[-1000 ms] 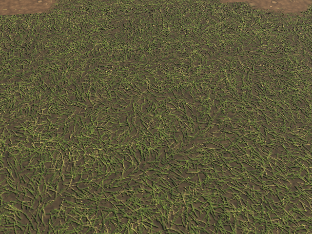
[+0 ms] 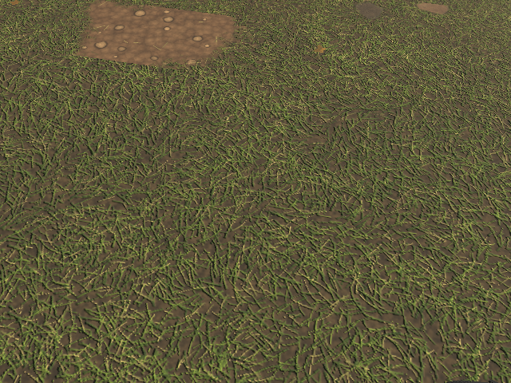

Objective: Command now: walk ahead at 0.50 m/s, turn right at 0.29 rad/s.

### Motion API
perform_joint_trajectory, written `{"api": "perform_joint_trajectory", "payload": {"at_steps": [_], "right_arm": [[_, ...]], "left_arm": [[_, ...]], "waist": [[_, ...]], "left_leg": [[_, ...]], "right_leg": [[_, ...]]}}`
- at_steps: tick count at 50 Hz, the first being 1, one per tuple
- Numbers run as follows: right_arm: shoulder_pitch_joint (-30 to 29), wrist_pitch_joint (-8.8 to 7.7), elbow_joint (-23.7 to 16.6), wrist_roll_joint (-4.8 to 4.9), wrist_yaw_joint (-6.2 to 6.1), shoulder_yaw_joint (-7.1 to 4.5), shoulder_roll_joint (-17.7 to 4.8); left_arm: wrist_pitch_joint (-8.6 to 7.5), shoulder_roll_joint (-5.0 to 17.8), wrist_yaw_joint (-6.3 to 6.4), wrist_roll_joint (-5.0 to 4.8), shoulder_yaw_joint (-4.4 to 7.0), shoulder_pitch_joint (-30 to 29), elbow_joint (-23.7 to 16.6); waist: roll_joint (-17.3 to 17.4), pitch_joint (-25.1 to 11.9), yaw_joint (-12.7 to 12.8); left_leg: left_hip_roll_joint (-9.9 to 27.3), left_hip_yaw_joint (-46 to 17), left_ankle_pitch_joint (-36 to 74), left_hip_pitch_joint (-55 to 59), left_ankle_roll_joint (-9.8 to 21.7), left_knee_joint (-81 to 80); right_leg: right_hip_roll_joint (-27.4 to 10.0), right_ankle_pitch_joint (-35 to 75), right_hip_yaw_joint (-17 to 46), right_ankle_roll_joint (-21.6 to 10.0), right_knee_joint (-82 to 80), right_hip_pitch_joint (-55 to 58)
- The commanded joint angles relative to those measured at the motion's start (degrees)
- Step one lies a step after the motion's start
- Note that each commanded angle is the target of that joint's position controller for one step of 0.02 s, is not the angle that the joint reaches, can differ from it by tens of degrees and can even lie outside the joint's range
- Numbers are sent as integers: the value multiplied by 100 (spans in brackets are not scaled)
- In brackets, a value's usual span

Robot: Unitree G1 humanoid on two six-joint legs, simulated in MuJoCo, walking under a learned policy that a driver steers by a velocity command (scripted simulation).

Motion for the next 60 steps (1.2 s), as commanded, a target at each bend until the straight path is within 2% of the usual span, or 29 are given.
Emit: {"api": "perform_joint_trajectory", "payload": {"at_steps": [1,3,6,11,16,19,21,22,23,24,25,26,27,28,31,36,41,45,47,48,49,50,51,52,53,54,55,57,60], "right_arm": [[618,-97,12,-65,0,-226,-607],[503,-193,118,-70,-1,-252,-553],[568,-248,313,-95,-54,-321,-680],[737,-172,533,-49,-154,-382,-905],[1173,20,809,78,-186,-462,-1109],[1073,148,800,134,-240,-525,-1330],[921,225,743,163,-294,-518,-1362],[1047,172,632,25,-301,-407,-1098],[1534,-3,328,-121,-199,-163,-312],[861,-219,277,87,-112,-237,-814],[380,-326,90,270,-72,-291,-1002],[338,-380,109,197,-106,-269,-929],[365,-375,173,48,-144,-304,-949],[546,-305,235,13,-134,-331,-970],[740,-110,337,-38,-117,-292,-743],[-92,-81,184,44,-63,-168,-505],[-718,-121,-24,157,88,-130,-519],[-705,-132,-174,134,242,-148,-574],[-16,-90,-53,92,230,-278,-817],[755,-70,127,79,190,-414,-1048],[1606,-31,229,71,121,-535,-1453],[1763,-54,246,122,138,-600,-1775],[1896,-41,245,177,118,-464,-1202],[1598,-26,168,132,73,-422,-1066],[1281,-12,75,94,47,-414,-1046],[1011,-1,4,72,36,-386,-967],[867,-3,-69,15,14,-344,-885],[745,17,-133,54,-21,-346,-874],[853,39,-86,90,-123,-412,-1082]], "left_arm": [[-17,569,36,15,192,-199,-496],[105,351,33,0,174,-134,-456],[176,266,38,41,178,-478,-611],[121,112,-134,68,98,-1297,-892],[125,109,-300,60,65,-2080,-1354],[164,337,-350,67,186,-1819,-1468],[198,801,-272,46,473,-388,-1145],[271,1311,-138,31,664,455,-960],[210,1780,-123,6,684,145,-1057],[124,1273,-153,41,541,280,-1182],[48,1018,-165,86,460,83,-1137],[14,889,-163,64,418,-252,-1161],[11,722,-148,86,370,-607,-1234],[3,560,-118,168,306,-818,-1330],[-59,551,-58,167,279,-819,-1242],[-90,663,33,183,257,-494,-950],[-101,783,19,186,275,-180,-599],[16,863,82,161,325,-215,-453],[91,981,146,183,354,-382,-504],[146,960,188,183,328,-497,-556],[126,794,243,277,239,-382,-690],[-18,104,113,353,24,349,-809],[-203,531,17,211,69,-83,-772],[-338,753,-55,15,120,-654,-1000],[-416,703,-46,44,90,-986,-1092],[-439,707,-20,175,122,-1140,-1130],[-403,712,-7,240,151,-1064,-1149],[-298,605,12,279,146,-835,-1143],[-191,393,60,301,70,-1167,-1241]], "waist": [[844,-301,-355],[747,-197,-225],[501,3,-224],[349,243,-489],[300,466,-713],[587,63,-387],[529,-733,438],[-195,-1254,722],[-1397,-1742,-41],[-638,-2094,435],[-418,-1265,426],[23,-793,153],[99,-521,-70],[-35,-482,-267],[-73,-406,-397],[-234,-75,-14],[-164,256,271],[-197,193,126],[-375,-368,-263],[-251,-815,-699],[331,-1468,-984],[1747,-2050,-481],[1213,-2207,-858],[906,-1395,-911],[262,-933,-784],[-9,-545,-592],[119,-487,-397],[327,-392,-204],[373,-189,-264]], "left_leg": [[1542,-1711,75,1726,838,-1787],[1467,-1181,667,1387,878,-2040],[1492,-610,1280,1421,912,-2203],[1389,264,1514,1633,757,-2316],[1657,614,2040,2549,640,-1970],[1663,872,4541,2846,452,-963],[1384,1089,5073,2236,194,1034],[1092,1078,2942,746,-70,2825],[-165,323,-2298,-1700,-384,4619],[-61,-813,-2347,-2270,-272,5047],[180,-789,-1760,-2618,-145,4836],[425,-764,-1269,-2391,-104,4334],[578,-745,-996,-2035,-156,3865],[712,-775,-771,-1654,-202,3677],[750,-563,-355,-1342,-459,3110],[694,-367,1510,-1400,-477,1323],[502,-376,1911,-1642,-201,384],[253,-303,903,-1779,141,146],[-153,66,414,-744,356,214],[-363,159,636,356,527,0],[483,-1128,991,2077,904,55],[1758,-4198,-135,4090,2018,-440],[1775,-4821,-961,4414,1921,-1049],[1646,-4067,-881,3820,1679,-1195],[1451,-3538,-408,3034,1544,-1263],[1283,-3151,279,2308,1506,-1363],[1125,-2894,806,1864,1501,-1478],[977,-2577,1283,1397,1550,-1634],[739,-2066,1571,757,1463,-1743]], "right_leg": [[-602,717,288,30,404,-1820],[-623,986,267,99,325,-1638],[-631,1611,403,180,-171,-2017],[-546,2767,-18,108,-1705,-1894],[-433,2307,-415,-166,-2466,-2116],[36,1463,-893,-480,-2539,-1294],[502,1587,-999,-845,-2974,753],[-240,1674,295,-1198,-3127,2521],[-1573,632,3600,-2252,-3779,4116],[-1782,232,4255,-2244,-4438,4221],[-1623,692,3411,-1978,-4546,3614],[-1349,1293,2719,-1782,-4541,2781],[-1126,1902,2221,-1652,-4602,2084],[-1010,2362,1907,-1610,-4722,1654],[-870,3327,1245,-1627,-4979,1039],[-565,3213,290,-1184,-5199,969],[-996,2724,140,-1089,-5292,1780],[-1286,4211,-97,-893,-4678,2687],[-1166,6284,-324,-721,-3672,2762],[-926,6675,-582,-542,-2556,2434],[-697,5079,-744,-319,-839,1150],[587,-62,-439,96,1149,-1392],[466,-703,404,28,1689,-2118],[166,-244,432,-57,1611,-2515],[-62,148,338,-92,1212,-2409],[-203,353,277,-40,722,-2208],[-305,482,298,7,472,-1839],[-372,500,215,188,-43,-1618],[-299,1156,-4,467,-1054,-1508]]}}
Velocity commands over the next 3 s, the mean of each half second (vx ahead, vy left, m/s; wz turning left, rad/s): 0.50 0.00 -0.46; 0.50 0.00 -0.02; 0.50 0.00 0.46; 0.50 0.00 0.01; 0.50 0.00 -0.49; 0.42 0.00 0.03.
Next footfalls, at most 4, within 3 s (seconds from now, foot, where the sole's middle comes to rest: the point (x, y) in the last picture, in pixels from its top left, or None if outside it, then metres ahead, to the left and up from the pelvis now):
0.42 right None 0.36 -0.17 -0.77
0.96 left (296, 293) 0.73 -0.07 -0.77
1.44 right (369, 229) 0.97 -0.31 -0.77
1.92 left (289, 165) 1.22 -0.05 -0.77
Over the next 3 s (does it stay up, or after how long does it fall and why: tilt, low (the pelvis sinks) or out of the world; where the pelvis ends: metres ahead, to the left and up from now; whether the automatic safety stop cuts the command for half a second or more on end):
stays up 1.66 -0.32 -0.11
